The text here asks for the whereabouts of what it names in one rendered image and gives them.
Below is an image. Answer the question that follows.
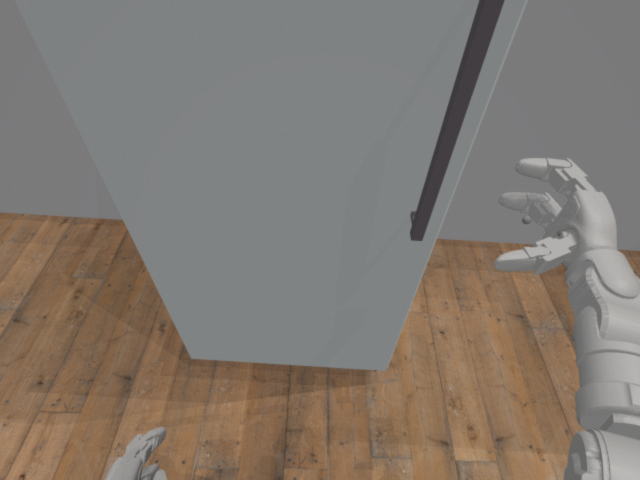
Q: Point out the handle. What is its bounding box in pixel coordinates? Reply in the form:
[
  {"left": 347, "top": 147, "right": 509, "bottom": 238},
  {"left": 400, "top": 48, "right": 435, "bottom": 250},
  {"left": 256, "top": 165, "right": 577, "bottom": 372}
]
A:
[{"left": 410, "top": 0, "right": 505, "bottom": 241}]

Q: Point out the left robot hand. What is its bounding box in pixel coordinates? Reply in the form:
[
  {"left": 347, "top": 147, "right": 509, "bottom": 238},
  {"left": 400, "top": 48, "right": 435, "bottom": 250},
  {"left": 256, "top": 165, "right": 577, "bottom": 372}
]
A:
[{"left": 105, "top": 427, "right": 167, "bottom": 480}]

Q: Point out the right robot upper arm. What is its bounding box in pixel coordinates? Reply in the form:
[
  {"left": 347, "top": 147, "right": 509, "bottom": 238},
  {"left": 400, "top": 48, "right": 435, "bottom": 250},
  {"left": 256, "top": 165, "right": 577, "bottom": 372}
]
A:
[{"left": 563, "top": 429, "right": 640, "bottom": 480}]

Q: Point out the fridge door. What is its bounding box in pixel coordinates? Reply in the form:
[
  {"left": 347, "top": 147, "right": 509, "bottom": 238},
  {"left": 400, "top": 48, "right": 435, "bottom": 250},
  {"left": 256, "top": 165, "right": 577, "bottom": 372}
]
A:
[{"left": 15, "top": 0, "right": 526, "bottom": 371}]

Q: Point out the right robot forearm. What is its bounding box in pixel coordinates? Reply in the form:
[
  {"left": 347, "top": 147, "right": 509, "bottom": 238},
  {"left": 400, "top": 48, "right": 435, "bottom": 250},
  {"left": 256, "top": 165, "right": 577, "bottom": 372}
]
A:
[{"left": 564, "top": 249, "right": 640, "bottom": 440}]

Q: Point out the right robot hand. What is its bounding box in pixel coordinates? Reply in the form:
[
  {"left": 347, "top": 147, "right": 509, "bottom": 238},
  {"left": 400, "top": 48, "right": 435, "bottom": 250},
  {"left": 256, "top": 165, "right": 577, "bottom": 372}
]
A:
[{"left": 494, "top": 158, "right": 618, "bottom": 275}]

